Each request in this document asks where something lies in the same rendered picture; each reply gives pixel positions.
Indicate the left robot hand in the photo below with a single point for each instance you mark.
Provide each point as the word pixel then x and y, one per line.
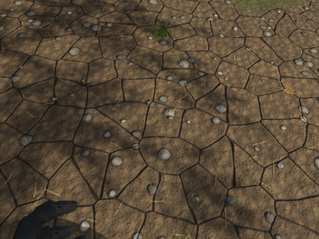
pixel 31 226

